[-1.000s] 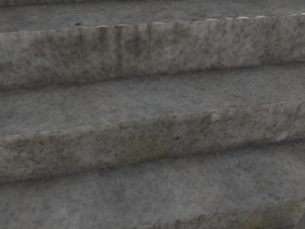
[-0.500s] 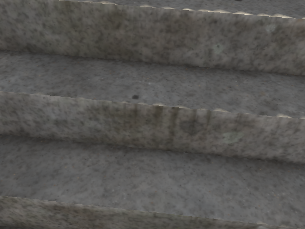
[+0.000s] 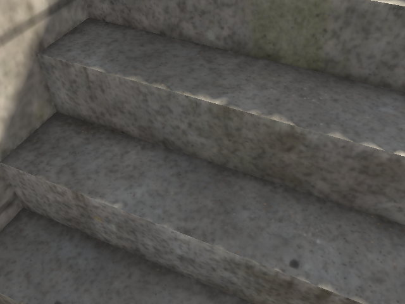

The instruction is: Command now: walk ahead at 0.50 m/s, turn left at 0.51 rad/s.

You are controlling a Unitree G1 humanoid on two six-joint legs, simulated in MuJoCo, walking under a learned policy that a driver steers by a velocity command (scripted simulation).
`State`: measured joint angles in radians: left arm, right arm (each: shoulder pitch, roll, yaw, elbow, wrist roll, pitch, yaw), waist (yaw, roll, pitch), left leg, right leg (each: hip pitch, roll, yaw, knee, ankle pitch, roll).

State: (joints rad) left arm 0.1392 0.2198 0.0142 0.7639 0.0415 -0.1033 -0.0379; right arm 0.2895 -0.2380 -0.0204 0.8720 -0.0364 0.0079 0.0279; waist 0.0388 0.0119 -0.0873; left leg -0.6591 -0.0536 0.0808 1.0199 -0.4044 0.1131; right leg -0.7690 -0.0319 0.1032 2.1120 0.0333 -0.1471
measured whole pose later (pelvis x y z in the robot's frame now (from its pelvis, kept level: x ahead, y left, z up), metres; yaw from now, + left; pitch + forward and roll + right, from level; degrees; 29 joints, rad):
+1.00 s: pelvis +0.28 +0.05 +0.25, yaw -17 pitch +2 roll +1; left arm 0.17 0.22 0.02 0.72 0.01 0.04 0.05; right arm 0.25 -0.17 0.03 0.75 -0.05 0.04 -0.10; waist -0.01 -0.06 -0.08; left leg -0.46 0.02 0.05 0.71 -0.29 0.02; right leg -0.78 0.09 0.11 1.78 -0.29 0.09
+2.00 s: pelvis +0.34 +0.04 +0.27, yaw -35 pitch +1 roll +2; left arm 0.28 0.17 0.00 0.85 -0.01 0.00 0.03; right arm 0.20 -0.13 0.01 0.79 -0.03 0.05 -0.05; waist -0.01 -0.04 -0.03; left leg -0.24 -0.06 0.07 0.47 -0.25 0.06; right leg -0.29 0.00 0.12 0.57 -0.30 0.01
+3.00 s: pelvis +0.33 +0.03 +0.27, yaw -36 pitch +2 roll +1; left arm 0.34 0.16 0.00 1.05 0.00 -0.01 0.04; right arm 0.28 -0.16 0.00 1.03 0.00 0.04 -0.06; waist -0.01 -0.01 -0.05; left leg -0.25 -0.03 0.07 0.46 -0.26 0.07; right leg -0.31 0.01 0.06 0.57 -0.34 -0.06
